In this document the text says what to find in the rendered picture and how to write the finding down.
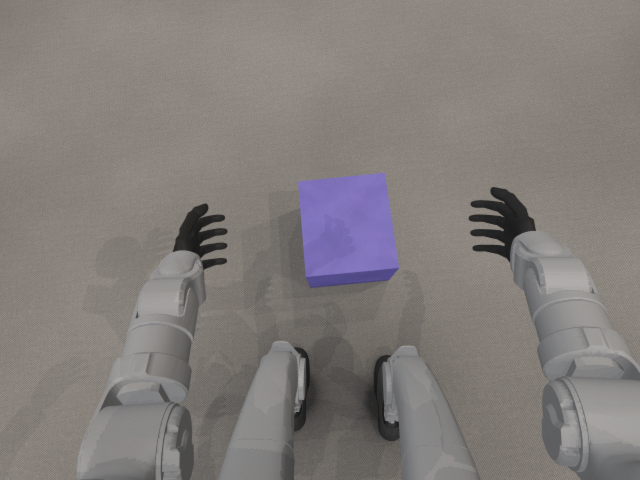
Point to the left robot thigh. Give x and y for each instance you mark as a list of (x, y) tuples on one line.
[(262, 444)]

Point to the left robot forearm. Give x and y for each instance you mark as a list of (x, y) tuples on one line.
[(153, 367)]

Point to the robot left upper arm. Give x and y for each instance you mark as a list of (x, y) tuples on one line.
[(139, 442)]

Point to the robot right upper arm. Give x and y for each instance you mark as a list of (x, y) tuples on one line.
[(592, 425)]

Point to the robot left hand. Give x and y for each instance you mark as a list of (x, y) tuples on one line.
[(190, 238)]

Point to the right robot forearm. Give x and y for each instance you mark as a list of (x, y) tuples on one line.
[(576, 336)]

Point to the robot right hand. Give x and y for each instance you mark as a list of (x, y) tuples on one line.
[(515, 221)]

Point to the carton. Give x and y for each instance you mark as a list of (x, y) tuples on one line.
[(347, 230)]

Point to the robot left foot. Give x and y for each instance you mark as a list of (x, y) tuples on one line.
[(300, 417)]

